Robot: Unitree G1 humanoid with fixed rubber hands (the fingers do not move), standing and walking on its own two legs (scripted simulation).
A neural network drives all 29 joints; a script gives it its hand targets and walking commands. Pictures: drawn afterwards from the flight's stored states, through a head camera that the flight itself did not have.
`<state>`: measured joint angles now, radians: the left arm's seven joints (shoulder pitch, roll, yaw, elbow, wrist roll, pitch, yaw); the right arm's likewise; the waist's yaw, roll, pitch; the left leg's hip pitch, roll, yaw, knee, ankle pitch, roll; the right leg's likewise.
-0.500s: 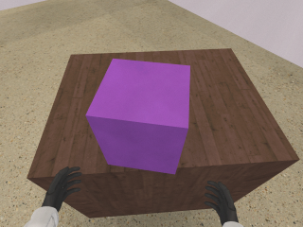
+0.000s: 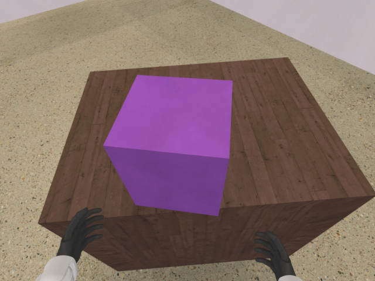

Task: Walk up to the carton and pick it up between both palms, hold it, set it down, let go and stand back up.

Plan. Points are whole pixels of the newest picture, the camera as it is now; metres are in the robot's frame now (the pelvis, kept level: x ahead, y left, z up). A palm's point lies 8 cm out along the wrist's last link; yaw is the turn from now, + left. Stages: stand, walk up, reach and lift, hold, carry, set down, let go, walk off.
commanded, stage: set down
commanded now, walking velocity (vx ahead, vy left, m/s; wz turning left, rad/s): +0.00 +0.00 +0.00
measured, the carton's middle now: (179, 148) +0.39 +0.02 +0.05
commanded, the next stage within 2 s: let go in 0.36 s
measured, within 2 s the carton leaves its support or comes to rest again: neither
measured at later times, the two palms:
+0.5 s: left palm (72, 250) +0.19 +0.24 -0.01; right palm (289, 274) +0.15 -0.20 -0.09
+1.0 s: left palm (73, 252) +0.19 +0.24 -0.01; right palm out of the picture +0.14 -0.22 -0.10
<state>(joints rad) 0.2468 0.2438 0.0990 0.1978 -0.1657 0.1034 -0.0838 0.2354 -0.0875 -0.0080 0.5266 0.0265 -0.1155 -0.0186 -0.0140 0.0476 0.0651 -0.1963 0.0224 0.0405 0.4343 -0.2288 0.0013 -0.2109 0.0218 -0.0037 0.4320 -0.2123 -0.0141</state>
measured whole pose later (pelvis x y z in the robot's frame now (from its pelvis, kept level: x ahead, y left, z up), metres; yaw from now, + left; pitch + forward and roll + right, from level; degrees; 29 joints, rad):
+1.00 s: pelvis +0.00 +0.00 +0.00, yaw +0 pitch -2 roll +0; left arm 0.24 0.22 0.09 0.32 -0.09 -0.02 -0.06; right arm 0.23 -0.18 -0.02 0.63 0.01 -0.06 0.01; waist -0.01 0.06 0.04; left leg -0.18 0.02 0.04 0.46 -0.25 0.00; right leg -0.21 0.02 0.00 0.48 -0.24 -0.02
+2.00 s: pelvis +0.03 +0.00 -0.01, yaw +0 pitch -1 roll +0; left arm 0.24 0.24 0.09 0.75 -0.07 -0.01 0.00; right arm 0.28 -0.25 -0.02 0.67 0.01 -0.02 0.01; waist -0.01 0.05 0.04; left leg -0.19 0.02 0.04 0.53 -0.32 0.00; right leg -0.21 0.02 0.00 0.54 -0.31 -0.02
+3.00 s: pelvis +0.01 +0.00 -0.01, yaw +0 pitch -2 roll +0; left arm 0.24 0.24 0.09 0.83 -0.07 -0.02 0.00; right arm 0.28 -0.25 -0.02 0.75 0.01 -0.02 0.00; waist -0.01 0.05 0.01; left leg -0.19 0.02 0.04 0.53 -0.31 0.00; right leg -0.21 0.02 0.00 0.55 -0.30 -0.02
